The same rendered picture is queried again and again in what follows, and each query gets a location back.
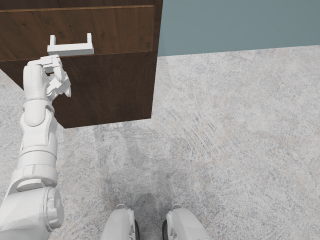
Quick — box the robot left forearm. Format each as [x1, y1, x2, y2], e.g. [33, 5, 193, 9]
[0, 99, 58, 231]

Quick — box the right robot shin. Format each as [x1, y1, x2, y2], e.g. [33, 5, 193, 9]
[167, 204, 183, 240]

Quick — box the left robot shin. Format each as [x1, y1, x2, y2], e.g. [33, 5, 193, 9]
[116, 204, 136, 240]

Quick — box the drawer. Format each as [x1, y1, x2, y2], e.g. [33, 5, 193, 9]
[0, 5, 153, 61]

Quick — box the handle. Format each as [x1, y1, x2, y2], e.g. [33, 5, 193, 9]
[47, 33, 94, 57]

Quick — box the cabinet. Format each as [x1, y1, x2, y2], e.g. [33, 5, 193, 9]
[0, 0, 163, 129]

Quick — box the robot left upper arm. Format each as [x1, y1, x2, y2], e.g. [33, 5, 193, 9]
[0, 186, 65, 240]

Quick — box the robot left hand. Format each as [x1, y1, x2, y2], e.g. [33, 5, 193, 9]
[23, 54, 71, 105]

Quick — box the robot shin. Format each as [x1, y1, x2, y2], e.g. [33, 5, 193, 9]
[116, 204, 136, 240]
[167, 204, 183, 240]

